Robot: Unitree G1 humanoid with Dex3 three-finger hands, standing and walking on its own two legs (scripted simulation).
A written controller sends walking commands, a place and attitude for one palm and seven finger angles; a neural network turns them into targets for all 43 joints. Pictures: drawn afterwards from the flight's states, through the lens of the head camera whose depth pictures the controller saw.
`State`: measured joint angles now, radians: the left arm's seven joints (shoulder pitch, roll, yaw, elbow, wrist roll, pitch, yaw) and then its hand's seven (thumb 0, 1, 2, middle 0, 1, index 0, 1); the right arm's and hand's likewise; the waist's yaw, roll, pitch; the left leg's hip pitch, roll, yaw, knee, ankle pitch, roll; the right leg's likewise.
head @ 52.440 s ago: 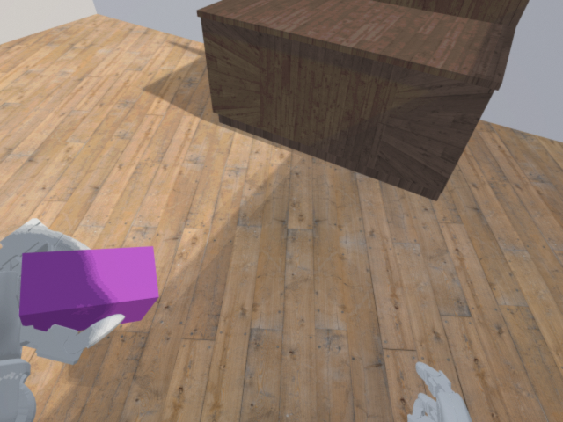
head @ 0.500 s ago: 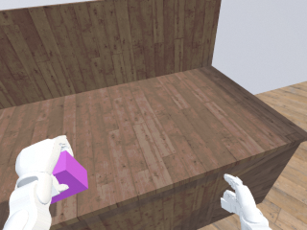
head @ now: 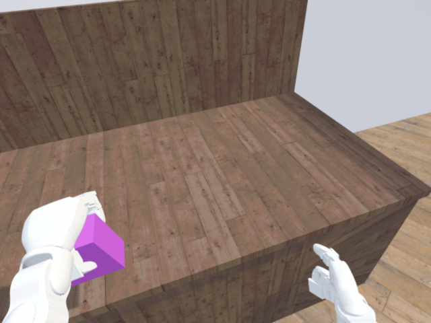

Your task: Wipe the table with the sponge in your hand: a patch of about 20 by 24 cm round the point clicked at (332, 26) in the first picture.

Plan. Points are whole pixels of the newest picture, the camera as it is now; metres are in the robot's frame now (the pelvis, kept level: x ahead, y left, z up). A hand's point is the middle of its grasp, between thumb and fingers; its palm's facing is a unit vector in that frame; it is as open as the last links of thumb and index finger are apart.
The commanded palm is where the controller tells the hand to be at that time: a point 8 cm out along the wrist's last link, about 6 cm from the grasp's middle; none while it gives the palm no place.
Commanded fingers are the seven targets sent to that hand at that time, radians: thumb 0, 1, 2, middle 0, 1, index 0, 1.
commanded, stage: step back with the hand held close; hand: left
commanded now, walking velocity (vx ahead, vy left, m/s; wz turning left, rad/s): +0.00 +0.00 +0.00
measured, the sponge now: (88, 255) +0.19 +0.28 +0.06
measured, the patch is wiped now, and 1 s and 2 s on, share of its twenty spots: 0.95 0.95 0.95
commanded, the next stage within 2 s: stop stepping back and stand still in 1.44 s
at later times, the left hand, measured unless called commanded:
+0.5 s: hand (81, 204) +0.21 +0.26 +0.18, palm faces +0.33 -0.81 -0.49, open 9.8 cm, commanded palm +0.17 +0.30 +0.18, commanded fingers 0.00 0.10 1.30 -1.20 -1.60 -1.20 -1.60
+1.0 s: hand (10, 239) +0.14 +0.32 +0.18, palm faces +0.48 -0.78 -0.40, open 9.8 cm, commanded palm +0.09 +0.33 +0.18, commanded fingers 0.00 0.10 1.30 -1.20 -1.60 -1.20 -1.60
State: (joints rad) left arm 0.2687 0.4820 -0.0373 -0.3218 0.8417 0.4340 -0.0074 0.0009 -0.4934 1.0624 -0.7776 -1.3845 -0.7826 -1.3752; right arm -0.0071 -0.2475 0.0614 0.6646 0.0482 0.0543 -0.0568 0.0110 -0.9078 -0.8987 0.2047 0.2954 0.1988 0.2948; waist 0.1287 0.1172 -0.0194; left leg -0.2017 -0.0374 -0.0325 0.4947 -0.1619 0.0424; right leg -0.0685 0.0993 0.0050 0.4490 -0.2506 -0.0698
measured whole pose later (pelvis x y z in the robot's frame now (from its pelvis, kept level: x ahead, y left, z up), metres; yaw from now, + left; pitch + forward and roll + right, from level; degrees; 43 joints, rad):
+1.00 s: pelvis -0.06 +0.05 -0.02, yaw +3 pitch +0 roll -6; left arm 0.40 0.44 0.42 -0.57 -0.02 -0.10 0.11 0.00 -0.51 1.08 -0.79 -1.40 -0.79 -1.39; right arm 0.20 -0.22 0.01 0.56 -0.01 -0.06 -0.06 0.01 -0.91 -0.90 0.21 0.30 0.20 0.29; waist 0.02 0.03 -0.03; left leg -0.52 -0.03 -0.05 0.65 -0.15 0.10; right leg -0.43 0.12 0.03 1.05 -0.39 0.01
